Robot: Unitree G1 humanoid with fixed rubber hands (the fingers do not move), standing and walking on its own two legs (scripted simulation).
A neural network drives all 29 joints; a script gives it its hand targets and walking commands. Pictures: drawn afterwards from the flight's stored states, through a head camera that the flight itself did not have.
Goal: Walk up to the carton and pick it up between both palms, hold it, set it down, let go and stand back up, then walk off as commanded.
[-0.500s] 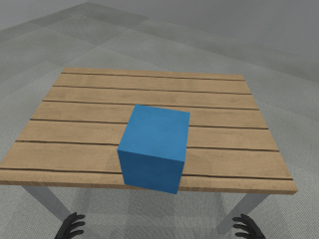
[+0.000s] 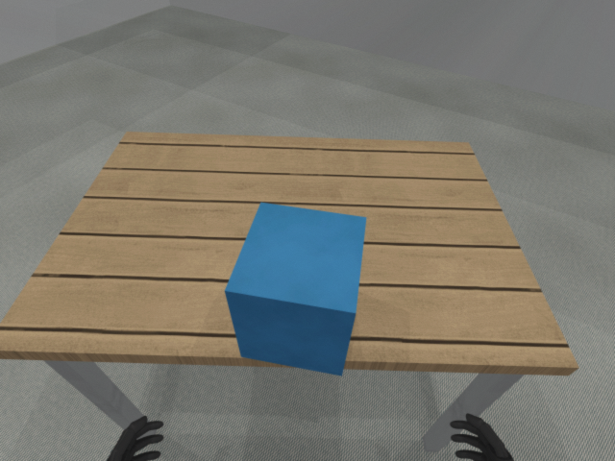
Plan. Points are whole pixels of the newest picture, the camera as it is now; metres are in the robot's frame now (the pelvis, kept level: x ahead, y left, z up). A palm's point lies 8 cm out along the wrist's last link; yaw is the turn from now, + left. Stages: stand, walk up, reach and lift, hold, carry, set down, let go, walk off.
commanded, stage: stand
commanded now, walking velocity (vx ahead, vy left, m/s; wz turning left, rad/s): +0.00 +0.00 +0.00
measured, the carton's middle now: (301, 289) +0.38 +0.00 +0.00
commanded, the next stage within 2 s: walk off in 1.72 s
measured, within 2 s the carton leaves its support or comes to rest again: neither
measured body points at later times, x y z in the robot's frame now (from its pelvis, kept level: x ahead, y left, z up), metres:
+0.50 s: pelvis +0.00 +0.00 +0.00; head +0.00 +0.01 +0.45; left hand +0.16 +0.25 -0.09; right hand +0.13 -0.25 -0.09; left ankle -0.02 +0.12 -0.74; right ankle -0.02 -0.12 -0.74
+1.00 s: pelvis +0.00 +0.00 +0.00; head -0.01 +0.00 +0.45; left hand +0.15 +0.25 -0.09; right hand +0.13 -0.25 -0.10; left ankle -0.02 +0.12 -0.74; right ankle -0.02 -0.12 -0.74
